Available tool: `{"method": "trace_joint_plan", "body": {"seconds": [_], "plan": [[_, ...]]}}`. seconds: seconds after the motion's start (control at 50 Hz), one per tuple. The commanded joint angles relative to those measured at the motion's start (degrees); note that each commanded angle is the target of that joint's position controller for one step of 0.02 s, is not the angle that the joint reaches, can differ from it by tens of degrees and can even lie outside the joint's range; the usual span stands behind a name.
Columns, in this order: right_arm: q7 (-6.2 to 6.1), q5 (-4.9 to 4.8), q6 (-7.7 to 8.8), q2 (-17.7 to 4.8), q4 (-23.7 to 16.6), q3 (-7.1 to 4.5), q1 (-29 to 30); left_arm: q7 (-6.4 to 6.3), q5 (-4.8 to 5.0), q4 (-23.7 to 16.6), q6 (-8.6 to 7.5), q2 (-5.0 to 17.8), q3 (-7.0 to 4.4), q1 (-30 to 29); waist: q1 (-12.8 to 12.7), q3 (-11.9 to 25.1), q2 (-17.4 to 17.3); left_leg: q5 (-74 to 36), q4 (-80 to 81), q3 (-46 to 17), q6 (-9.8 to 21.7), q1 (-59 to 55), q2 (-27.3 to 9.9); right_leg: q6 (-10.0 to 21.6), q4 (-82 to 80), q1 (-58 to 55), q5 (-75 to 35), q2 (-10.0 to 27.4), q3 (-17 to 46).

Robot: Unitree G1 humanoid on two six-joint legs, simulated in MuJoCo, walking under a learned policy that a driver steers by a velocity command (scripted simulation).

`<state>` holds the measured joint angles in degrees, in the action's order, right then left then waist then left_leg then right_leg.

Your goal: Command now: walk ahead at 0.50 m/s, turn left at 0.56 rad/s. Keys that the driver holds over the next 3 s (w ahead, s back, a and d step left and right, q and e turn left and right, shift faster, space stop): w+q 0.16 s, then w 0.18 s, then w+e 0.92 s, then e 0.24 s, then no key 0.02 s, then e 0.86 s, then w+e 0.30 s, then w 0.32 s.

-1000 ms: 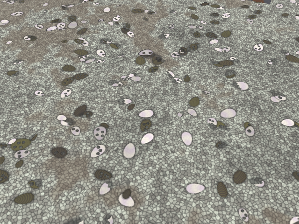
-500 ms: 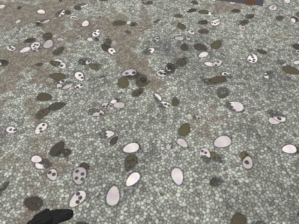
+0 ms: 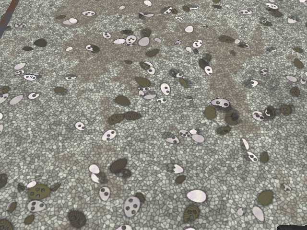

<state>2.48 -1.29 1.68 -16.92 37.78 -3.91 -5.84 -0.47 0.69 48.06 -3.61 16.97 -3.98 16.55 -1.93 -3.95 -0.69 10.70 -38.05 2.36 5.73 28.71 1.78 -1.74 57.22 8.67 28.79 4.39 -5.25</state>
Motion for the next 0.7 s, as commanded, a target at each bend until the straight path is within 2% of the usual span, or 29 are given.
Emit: {"method": "trace_joint_plan", "body": {"seconds": [0.02, 0.04, 0.06, 0.08, 0.14, 0.18, 0.24, 0.28, 0.32, 0.38, 0.4, 0.42, 0.44, 0.46, 0.48, 0.5, 0.52, 0.54, 0.56, 0.58, 0.62, 0.66, 0.7], "plan": [[-0.41, 0.27, 1.56, -10.67, -0.34, -3.24, -15.12, 0.81, 1.62, -9.36, -4.58, 7.30, -0.60, -6.76, 7.61, 13.58, -3.49, 3.68, 21.27, -36.22, 13.81, -41.49, -17.62, 2.26, 18.86, 38.62, -3.09, -1.32, 9.99], [-0.55, 0.16, 1.67, -8.90, -0.84, -2.72, -11.10, 0.29, 0.23, -8.57, -4.76, 6.98, -0.70, -6.51, 4.87, 9.74, -0.20, -1.83, 21.31, -30.07, 11.84, -33.21, -15.06, 2.13, 13.82, 35.38, -6.85, 0.93, 9.87], [-0.79, 0.60, 1.71, -6.98, -1.78, -2.06, -8.21, 0.01, -0.77, -8.06, -4.28, 7.63, -1.18, -5.59, 2.67, 7.95, -1.04, -7.35, 22.30, -25.84, 10.84, -26.88, -13.10, 1.80, 10.02, 31.01, -9.45, 2.36, 10.05], [-1.00, 1.08, 1.72, -6.56, -2.61, -1.86, -6.94, 0.14, -1.03, -7.96, -3.51, 7.65, -1.35, -4.70, 1.35, 7.57, -2.30, -10.09, 23.59, -24.45, 10.82, -23.00, -12.05, 1.25, 8.42, 27.89, -11.03, 2.72, 10.15], [-1.94, 0.77, 2.10, -7.92, -2.21, -2.28, -7.91, 0.04, -1.67, -8.37, -1.98, 5.38, -0.89, -5.42, 0.79, 6.54, -1.74, -16.50, 25.15, -19.91, 11.27, -17.19, -10.22, -1.30, 1.51, 26.06, -15.18, 1.78, 8.62], [-2.71, 0.58, 1.99, -8.54, -1.39, -2.42, -9.56, 0.08, -1.63, -9.45, -1.77, 4.09, -0.30, -9.52, 2.11, 5.14, -2.32, -16.01, 25.37, -17.32, 9.93, -16.21, -8.87, -2.42, -6.79, 26.93, -22.12, 0.90, 8.22], [-3.16, 0.47, 1.79, -7.90, 0.00, -2.07, -11.89, 0.93, -1.14, -10.23, -2.24, 2.41, 0.67, -15.11, 5.01, 4.30, -4.08, -10.39, 25.20, -14.41, 7.16, -15.16, -7.07, -2.36, -19.73, 22.67, -33.62, -0.95, 7.43], [-3.11, 0.38, 1.84, -8.35, 1.33, -2.06, -14.17, 1.60, -0.55, -10.96, -2.69, 2.79, 0.76, -18.09, 6.54, 3.34, -4.40, -7.17, 25.12, -15.74, 6.90, -16.10, -8.54, -1.80, -23.40, 21.07, -36.74, -1.71, 7.39], [-3.05, 0.23, 1.75, -8.38, 2.42, -2.03, -15.75, 2.11, -0.31, -11.74, -3.10, 4.01, 0.50, -19.89, 7.16, 2.30, -4.39, -6.59, 23.11, -17.81, 6.80, -20.09, -10.56, -0.46, -26.20, 22.50, -34.89, -1.83, 8.05], [-3.22, 0.56, 1.30, -8.94, 3.48, -2.26, -16.03, 2.68, -0.26, -11.77, -3.48, 5.45, 0.07, -18.45, 6.05, 1.73, -5.90, -11.74, 20.19, -19.71, 5.82, -26.75, -14.00, 2.46, -28.21, 23.35, -28.24, -1.99, 7.51], [-3.25, 0.60, 1.09, -9.07, 3.65, -2.33, -15.57, 2.71, -0.18, -11.35, -3.53, 5.91, -0.13, -16.69, 5.05, 2.04, -6.47, -17.01, 18.41, -19.14, 5.15, -28.21, -14.22, 3.71, -28.82, 21.51, -25.78, -2.54, 6.45], [-3.29, 0.60, 0.89, -8.84, 3.56, -2.17, -14.52, 2.56, -0.31, -10.08, -3.57, 6.83, -0.75, -12.40, 2.53, 4.26, -6.07, -26.97, 13.43, -16.88, 4.00, -28.80, -12.53, 5.37, -30.62, 15.65, -25.37, -4.19, 4.62], [-3.39, 1.03, 0.76, -7.53, 3.28, -1.58, -14.43, 2.39, -0.68, -8.07, -3.62, 8.81, -1.70, -5.10, -0.65, 10.10, -4.27, -32.70, 3.36, -13.54, 2.44, -26.94, -9.39, 7.76, -29.84, 4.66, -27.64, -3.42, 5.75], [-3.68, 2.18, 0.90, -5.33, 2.14, -0.54, -16.76, 2.52, -1.09, -7.06, -3.59, 12.32, -2.43, 3.45, -2.49, 19.00, 3.50, -19.76, -13.86, -10.02, -0.08, -16.09, -4.54, 13.16, -28.23, -12.20, -29.71, 5.97, 19.59], [-3.38, 1.33, 1.90, -1.97, 1.77, 0.37, -22.62, 3.17, -0.52, -5.23, -3.01, 14.78, -3.22, 6.75, -0.05, 22.06, 20.25, 17.22, -30.72, -6.74, -4.56, 5.18, 3.78, 21.19, -36.80, -27.04, -15.73, 14.99, 45.64], [-3.07, 0.86, 2.74, -6.55, 1.46, -0.14, -18.53, 3.43, 1.29, -5.69, -2.86, 9.66, -1.80, 5.98, -1.88, 18.12, 13.60, 20.14, -35.46, -10.94, -4.19, 12.92, 0.58, 19.62, -40.77, -26.51, -3.64, 14.61, 50.24], [-2.69, 0.05, 3.41, -8.32, 0.03, -0.66, -11.70, 3.11, 0.91, -6.64, -2.48, 7.55, -1.19, 2.20, -2.44, 10.40, 8.14, 14.79, -34.96, -10.04, -3.91, 15.61, -1.84, 17.48, -41.47, -19.54, -5.31, 12.92, 42.39], [-2.67, 0.68, 4.05, -7.58, -0.80, -0.42, -7.78, 2.92, -0.03, -7.36, -2.07, 7.38, -1.01, 0.18, -2.00, 6.78, 3.05, 11.25, -32.49, -8.78, -3.83, 14.60, -3.44, 16.63, -42.17, -13.13, -11.71, 10.53, 36.96], [-2.62, 1.65, 4.48, -7.00, -1.38, -0.59, -6.44, 2.72, -0.32, -7.62, -1.81, 6.75, -0.78, -1.01, -0.73, 4.76, 1.56, 8.69, -28.36, -8.44, -4.24, 13.27, -4.85, 16.50, -42.89, -8.86, -17.91, 8.73, 33.57], [-2.57, 2.14, 4.57, -6.31, -1.58, -0.67, -6.99, 2.42, -0.68, -7.81, -1.79, 6.10, -0.45, -1.45, 0.69, 5.37, 3.08, 6.90, -25.21, -8.45, -4.70, 10.19, -5.80, 16.20, -43.64, -6.59, -22.51, 6.95, 31.06], [-2.59, 2.26, 4.26, -4.94, -1.68, -0.49, -7.76, 1.92, -0.21, -7.75, -1.66, 5.91, -0.43, -1.20, 1.78, 5.98, 5.42, 6.54, -20.02, -7.37, -6.26, 7.90, -5.83, 16.74, -44.76, -4.31, -27.54, 5.28, 27.86], [-2.85, 2.25, 3.77, -3.90, -2.44, -0.13, -5.35, 1.18, 0.19, -7.29, -1.50, 7.39, -0.93, -0.11, 1.51, 5.03, 5.18, 4.51, -14.00, -6.14, -7.93, 7.83, -5.23, 17.21, -45.67, -1.47, -30.41, 4.66, 25.54], [-2.88, 2.14, 3.78, -2.86, -3.35, 0.35, -1.06, 0.44, 0.42, -6.79, -1.10, 8.66, -1.41, 1.03, 0.33, 3.89, 4.76, -2.61, -6.26, -5.98, -8.96, 6.40, -4.47, 16.03, -45.91, 1.10, -30.72, 3.24, 23.29]]}}
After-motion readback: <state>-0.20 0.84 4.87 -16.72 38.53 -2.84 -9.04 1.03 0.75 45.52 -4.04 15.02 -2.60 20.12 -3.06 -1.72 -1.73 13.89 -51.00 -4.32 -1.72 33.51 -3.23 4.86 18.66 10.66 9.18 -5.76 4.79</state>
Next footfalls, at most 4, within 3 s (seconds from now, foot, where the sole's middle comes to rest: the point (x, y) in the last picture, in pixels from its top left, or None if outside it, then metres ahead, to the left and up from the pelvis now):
0.44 right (188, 229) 0.44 -0.10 -0.75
0.94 left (138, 169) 0.69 0.12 -0.75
1.44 right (205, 135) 0.90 -0.20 -0.75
1.88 left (169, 113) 1.03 -0.02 -0.75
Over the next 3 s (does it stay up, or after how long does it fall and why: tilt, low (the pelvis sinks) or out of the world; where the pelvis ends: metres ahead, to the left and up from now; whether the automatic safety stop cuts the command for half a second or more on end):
stays up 0.95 -0.23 0.03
